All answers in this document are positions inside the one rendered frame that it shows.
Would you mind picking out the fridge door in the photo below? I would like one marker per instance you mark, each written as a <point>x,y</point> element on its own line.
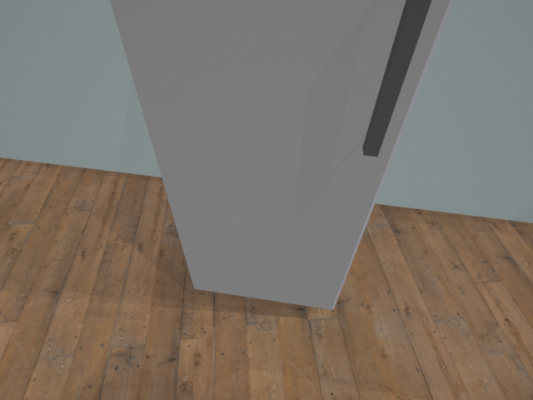
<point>257,111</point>

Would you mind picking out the handle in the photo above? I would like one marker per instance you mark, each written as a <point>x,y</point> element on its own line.
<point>407,35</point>

